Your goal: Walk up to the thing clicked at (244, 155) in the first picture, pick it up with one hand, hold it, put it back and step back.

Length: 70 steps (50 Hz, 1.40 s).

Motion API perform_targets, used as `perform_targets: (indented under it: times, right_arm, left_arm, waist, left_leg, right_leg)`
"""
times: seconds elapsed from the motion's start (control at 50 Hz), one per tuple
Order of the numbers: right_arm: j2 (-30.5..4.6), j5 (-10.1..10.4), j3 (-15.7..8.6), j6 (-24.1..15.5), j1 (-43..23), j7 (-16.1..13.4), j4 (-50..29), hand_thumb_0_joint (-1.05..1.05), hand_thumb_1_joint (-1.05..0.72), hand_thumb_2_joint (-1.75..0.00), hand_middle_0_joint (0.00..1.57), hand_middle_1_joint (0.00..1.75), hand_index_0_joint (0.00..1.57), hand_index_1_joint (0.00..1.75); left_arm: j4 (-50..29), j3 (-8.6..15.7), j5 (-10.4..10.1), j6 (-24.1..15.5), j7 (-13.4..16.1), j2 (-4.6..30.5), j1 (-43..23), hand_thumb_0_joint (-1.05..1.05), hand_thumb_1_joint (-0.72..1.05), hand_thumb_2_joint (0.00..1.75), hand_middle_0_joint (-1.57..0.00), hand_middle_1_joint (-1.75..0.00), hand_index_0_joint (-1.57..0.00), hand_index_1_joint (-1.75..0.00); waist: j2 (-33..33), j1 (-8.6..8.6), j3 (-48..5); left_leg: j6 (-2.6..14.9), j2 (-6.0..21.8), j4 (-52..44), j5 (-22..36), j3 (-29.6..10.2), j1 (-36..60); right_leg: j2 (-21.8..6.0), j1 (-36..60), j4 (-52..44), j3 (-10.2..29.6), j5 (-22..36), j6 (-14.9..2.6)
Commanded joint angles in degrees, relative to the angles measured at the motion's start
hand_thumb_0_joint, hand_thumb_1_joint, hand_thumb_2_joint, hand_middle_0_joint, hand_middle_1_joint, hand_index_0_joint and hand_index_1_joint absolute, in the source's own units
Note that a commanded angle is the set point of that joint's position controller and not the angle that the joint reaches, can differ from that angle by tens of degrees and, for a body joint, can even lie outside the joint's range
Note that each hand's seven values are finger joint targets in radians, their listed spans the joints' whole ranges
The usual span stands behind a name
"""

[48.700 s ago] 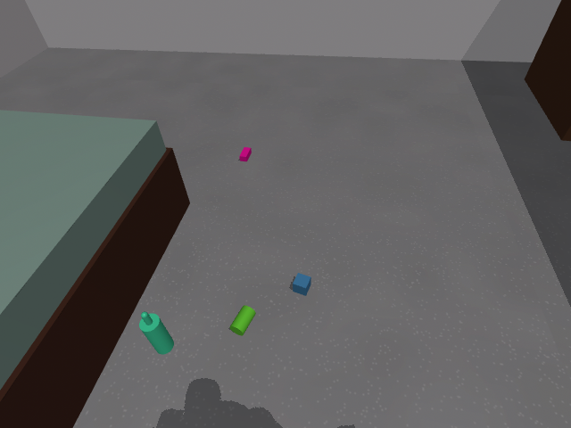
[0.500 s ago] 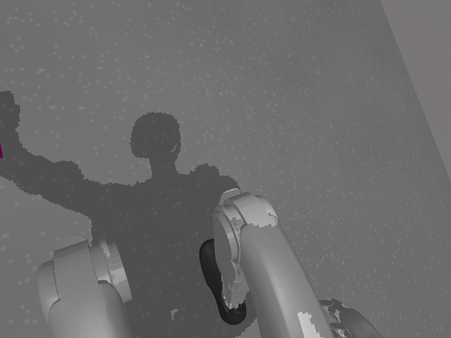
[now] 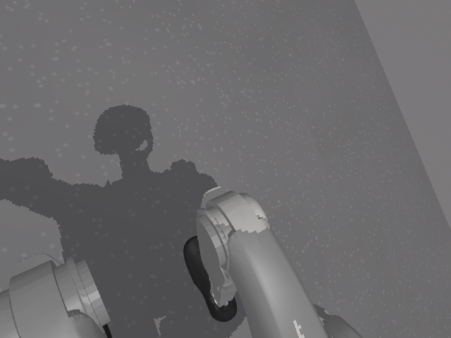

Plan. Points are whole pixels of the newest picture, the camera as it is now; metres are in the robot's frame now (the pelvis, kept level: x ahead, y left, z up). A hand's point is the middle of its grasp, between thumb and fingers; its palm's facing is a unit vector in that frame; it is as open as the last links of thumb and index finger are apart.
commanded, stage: rest palm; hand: left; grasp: from above
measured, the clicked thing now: out of the picture +0.49 +0.36 -0.29
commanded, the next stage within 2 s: close in 1.36 s
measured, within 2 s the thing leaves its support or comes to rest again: neither
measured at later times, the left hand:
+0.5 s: hand out of the picture +0.46 +0.35 -0.24, palm faces -0.46 -0.12 -0.88, open 13.1 cm
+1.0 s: hand out of the picture +0.47 +0.35 -0.24, palm faces -0.44 -0.10 -0.89, open 12.9 cm
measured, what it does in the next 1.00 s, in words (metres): stands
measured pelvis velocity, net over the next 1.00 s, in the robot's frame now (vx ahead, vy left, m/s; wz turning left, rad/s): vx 0.00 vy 0.00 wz -0.03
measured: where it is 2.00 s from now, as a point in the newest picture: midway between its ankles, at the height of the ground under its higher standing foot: (163, 327)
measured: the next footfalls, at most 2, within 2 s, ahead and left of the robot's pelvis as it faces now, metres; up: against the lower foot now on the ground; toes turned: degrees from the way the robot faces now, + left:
none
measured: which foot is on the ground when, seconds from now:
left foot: down 0.00-1.00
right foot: down 0.00-1.00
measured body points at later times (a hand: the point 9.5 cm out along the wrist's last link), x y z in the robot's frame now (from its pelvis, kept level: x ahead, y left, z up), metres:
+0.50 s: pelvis +0.00 +0.00 +0.00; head +0.28 +0.14 +0.32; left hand +0.48 +0.36 -0.19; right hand +0.07 -0.27 -0.04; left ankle +0.07 +0.12 -0.27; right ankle +0.12 -0.13 -0.27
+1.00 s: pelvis +0.00 +0.00 +0.00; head +0.28 +0.14 +0.32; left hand +0.49 +0.35 -0.19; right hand +0.05 -0.25 -0.05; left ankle +0.07 +0.12 -0.27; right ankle +0.12 -0.13 -0.27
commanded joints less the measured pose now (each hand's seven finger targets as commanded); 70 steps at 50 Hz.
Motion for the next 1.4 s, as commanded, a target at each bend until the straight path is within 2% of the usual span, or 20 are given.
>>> perform_targets:
  times: [0.0, 0.02, 0.04, 0.06, 0.14, 0.26, 0.34, 0.36, 0.38, 0.46, 0.6, 0.68, 0.78, 0.8, 0.88, 1.0, 1.12, 1.22, 1.32, 1.38]
  right_arm:
    - [-20.2, 0.2, -6.4, -1.1, 10.3, -0.6, 0.2, 0.00, -0.91, -0.90, 0.20, 0.30, 0.20, 0.30]
    - [-20.2, 0.3, -6.4, -1.2, 9.4, -0.5, -1.1, 0.00, -0.91, -0.90, 0.20, 0.30, 0.20, 0.30]
    - [-20.4, 0.3, -6.2, -1.1, 9.3, -0.5, -1.0, 0.00, -0.91, -0.90, 0.20, 0.30, 0.20, 0.30]
    - [-20.5, 0.4, -6.5, -1.0, 9.6, -0.4, -1.5, 0.00, -0.91, -0.90, 0.20, 0.30, 0.20, 0.30]
    - [-21.3, -0.3, -6.2, -0.1, 9.7, -0.6, -2.1, 0.00, -0.91, -0.91, 0.20, 0.30, 0.20, 0.30]
    - [-21.1, -1.0, -5.1, 0.7, 10.8, -0.4, -2.6, 0.00, -0.91, -0.91, 0.20, 0.30, 0.20, 0.30]
    - [-21.5, -1.7, -5.0, 1.2, 9.9, -0.5, -2.5, 0.00, -0.91, -0.91, 0.20, 0.30, 0.20, 0.30]
    - [-21.2, -1.7, -5.4, 1.0, 9.5, -0.4, -2.5, 0.00, -0.91, -0.90, 0.20, 0.30, 0.20, 0.30]
    - [-21.1, -1.8, -4.8, 1.3, 9.6, -0.3, -2.0, 0.00, -0.90, -0.90, 0.20, 0.30, 0.20, 0.30]
    - [-20.9, -1.9, -4.9, 1.1, 8.1, -0.2, -1.7, 0.00, -0.91, -0.91, 0.20, 0.30, 0.20, 0.30]
    - [-21.0, -1.6, -4.5, -0.5, 6.8, 0.2, -0.9, 0.00, -0.90, -0.90, 0.20, 0.30, 0.20, 0.30]
    - [-21.1, -1.2, -4.4, -2.1, 6.4, 0.2, -1.0, 0.00, -0.91, -0.91, 0.20, 0.30, 0.20, 0.30]
    - [-21.8, -1.0, -4.1, -3.8, 6.3, 0.5, -1.1, 0.00, -0.91, -0.91, 0.20, 0.30, 0.20, 0.30]
    - [-21.9, -0.9, -4.0, -3.9, 6.5, 0.6, -1.0, 0.00, -0.91, -0.91, 0.20, 0.30, 0.20, 0.30]
    - [-21.7, -0.9, -3.7, -4.5, 6.7, 0.8, -1.2, 0.00, -0.91, -0.91, 0.20, 0.30, 0.20, 0.30]
    - [-21.9, -0.9, -3.6, -3.5, 7.6, 0.9, -1.2, 0.00, -0.91, -0.91, 0.20, 0.30, 0.20, 0.30]
    - [-21.2, -1.3, -2.8, -2.4, 8.0, 1.1, -1.1, 0.00, -0.91, -0.91, 0.20, 0.30, 0.20, 0.30]
    - [-21.8, -2.0, -2.1, -1.5, 8.2, 1.0, -1.2, 0.00, -0.91, -0.91, 0.20, 0.30, 0.20, 0.30]
    - [-22.8, -2.4, -2.7, -1.2, 6.7, 0.7, -1.7, 0.00, -0.90, -0.91, 0.20, 0.30, 0.20, 0.30]
    - [-21.7, -2.7, -2.5, -1.8, 6.8, 1.0, -1.2, 0.00, -0.90, -0.90, 0.20, 0.30, 0.20, 0.30]
  left_arm:
    - [-6.5, 1.3, -2.0, 1.8, 0.5, 13.2, -13.8, 0.00, -0.34, 0.83, -0.25, -0.83, -0.24, -0.83]
    - [-7.6, 3.4, -2.6, 1.8, 0.2, 15.6, -13.5, 0.00, -0.33, 0.82, -0.25, -0.83, -0.25, -0.83]
    - [-7.1, 1.8, -2.7, 1.8, -0.6, 14.0, -13.2, 0.00, -0.34, 0.83, -0.25, -0.82, -0.25, -0.83]
    - [-7.9, 3.9, -3.0, 1.7, -1.0, 16.2, -12.4, 0.00, -0.33, 0.82, -0.25, -0.82, -0.25, -0.83]
    - [-9.8, 5.4, -3.3, 0.8, -2.6, 17.7, -10.0, 0.00, -0.34, 0.83, -0.26, -0.81, -0.25, -0.82]
    - [-13.6, 5.9, -3.7, -2.6, -3.7, 18.6, -10.0, 0.00, -0.34, 0.83, -0.25, -0.81, -0.24, -0.82]
    - [-13.9, 5.5, -3.6, -4.9, -2.8, 18.4, -10.0, 0.00, -0.35, 0.84, -0.25, -0.81, -0.24, -0.82]
    - [-14.3, 3.9, -3.3, -5.2, -2.9, 17.2, -9.9, 0.00, -0.35, 0.84, -0.25, -0.81, -0.24, -0.82]
    - [-13.6, 5.1, -3.3, -5.6, -2.0, 18.4, -10.3, 0.00, -0.34, 0.85, -0.25, -0.81, -0.24, -0.82]
    - [-13.6, 2.7, -2.2, -6.5, 0.0, 16.6, -11.9, 0.00, -0.38, 0.88, -0.22, -0.83, -0.21, -0.84]
    - [-6.3, 0.4, -0.7, -4.0, 4.2, 14.5, -11.0, 0.00, -0.34, 0.85, -0.24, -0.83, -0.23, -0.84]
    - [-5.0, -0.9, -1.4, -1.9, 5.1, 13.4, -12.2, 0.00, -0.33, 0.83, -0.24, -0.84, -0.24, -0.84]
    - [-4.3, 0.5, -2.9, 0.0, 5.3, 15.2, -12.0, 0.00, -0.32, 0.81, -0.24, -0.85, -0.25, -0.85]
    - [-7.4, 1.0, -2.9, -0.1, 5.1, 16.3, -14.1, 0.00, -0.31, 0.81, -0.24, -0.85, -0.25, -0.84]
    - [-4.6, 2.3, -3.8, 1.0, 3.9, 17.2, -11.3, 0.00, -0.31, 0.80, -0.25, -0.84, -0.26, -0.83]
    - [-8.5, 4.0, -4.2, 0.3, 1.9, 18.8, -11.4, 0.00, -0.30, 0.80, -0.25, -0.84, -0.26, -0.84]
    - [-7.0, 1.8, -4.8, -1.1, -0.9, 15.8, -8.7, 0.00, -0.29, 0.80, -0.26, -0.84, -0.27, -0.84]
    - [-9.3, 2.1, -4.3, -3.3, -0.4, 17.4, -9.1, 0.00, -0.26, 0.78, -0.28, -0.83, -0.28, -0.83]
    - [-11.2, 3.4, -3.2, -5.0, 2.4, 19.5, -10.7, 0.00, -0.24, 0.78, -0.29, -0.82, -0.29, -0.81]
    - [-10.0, 1.9, -2.0, -4.5, 4.0, 17.4, -10.6, 0.00, -0.23, 0.80, -0.29, -0.82, -0.29, -0.82]
  waist:
    - [31.1, -1.42, -34.0]
    - [31.2, -0.90, -35.1]
    - [31.7, -0.82, -34.1]
    - [32.2, -0.70, -34.8]
    - [32.3, -0.44, -35.2]
    - [31.1, -1.83, -34.7]
    - [31.7, -1.51, -34.2]
    - [33.1, -1.24, -35.0]
    - [33.1, -1.33, -34.8]
    - [33.9, -1.29, -33.9]
    - [31.8, -2.10, -29.4]
    - [30.1, -2.53, -28.2]
    - [29.9, -2.48, -31.1]
    - [31.0, -2.22, -32.6]
    - [30.9, -2.11, -31.1]
    - [33.3, -1.94, -33.0]
    - [30.3, -2.72, -30.5]
    - [32.5, -2.55, -31.7]
    - [33.8, -1.99, -32.0]
    - [33.3, -2.66, -31.3]
  left_leg:
    - [-0.59, 1.8, -15.3, 13.3, 4.4, 32.3]
    - [-0.56, 2.0, -15.6, 13.2, 4.1, 33.0]
    - [-0.91, 2.0, -15.5, 13.6, 3.9, 32.7]
    - [-0.98, 2.2, -16.0, 13.8, 3.6, 34.3]
    - [-1.16, 2.2, -14.3, 17.9, 4.1, 34.4]
    - [-0.74, 2.5, -12.9, 19.0, 3.9, 34.9]
    - [-0.95, 2.7, -13.2, 17.8, 3.5, 35.7]
    - [-0.84, 2.9, -13.5, 17.4, 3.6, 37.4]
    - [-1.12, 3.1, -13.8, 18.1, 3.0, 37.5]
    - [-1.05, 3.1, -14.1, 17.1, 2.8, 37.2]
    - [-0.91, 3.0, -15.4, 12.6, 2.6, 33.7]
    - [-0.57, 2.8, -15.8, 8.7, 3.1, 30.9]
    - [-0.55, 3.1, -15.0, 9.6, 2.4, 31.6]
    - [-0.68, 3.2, -14.9, 10.7, 2.4, 32.2]
    - [-0.77, 3.3, -14.8, 10.5, 2.3, 31.8]
    - [-1.57, 3.6, -14.6, 14.5, 1.8, 34.1]
    - [-1.05, 3.3, -12.8, 16.5, 2.2, 32.1]
    - [-1.61, 3.8, -13.3, 19.2, 1.2, 35.9]
    - [-1.63, 3.6, -14.1, 15.8, 1.5, 35.1]
    - [-1.20, 3.7, -13.9, 15.3, 1.8, 35.2]
  right_leg:
    - [0.7, 16.3, -9.7, -7.7, 13.7, -5.13]
    - [1.0, 17.4, -9.7, -7.7, 13.3, -5.10]
    - [0.8, 16.6, -9.8, -7.8, 13.4, -5.39]
    - [0.9, 17.2, -9.7, -7.8, 13.0, -5.32]
    - [0.8, 19.9, -10.4, -8.1, 15.2, -5.53]
    - [1.0, 21.9, -11.0, -8.3, 16.1, -5.26]
    - [1.1, 21.5, -11.0, -9.0, 14.9, -5.26]
    - [1.4, 21.3, -11.0, -8.6, 14.5, -5.09]
    - [1.4, 21.2, -10.8, -9.4, 14.8, -5.07]
    - [1.8, 20.0, -10.2, -9.5, 14.6, -4.89]
    - [1.9, 16.9, -9.3, -10.0, 13.1, -4.56]
    - [1.8, 17.1, -10.2, -9.2, 11.2, -4.49]
    - [1.5, 18.0, -9.6, -9.0, 12.2, -4.28]
    - [1.4, 18.1, -9.3, -9.2, 13.0, -4.24]
    - [1.3, 18.8, -9.3, -8.7, 12.3, -4.43]
    - [1.4, 19.7, -9.1, -9.4, 14.1, -4.81]
    - [1.4, 21.1, -10.0, -9.4, 15.6, -4.62]
    - [1.4, 21.1, -9.6, -10.1, 16.2, -4.81]
    - [1.7, 21.4, -9.5, -10.6, 14.5, -4.88]
    - [2.0, 20.6, -9.1, -10.4, 14.7, -4.39]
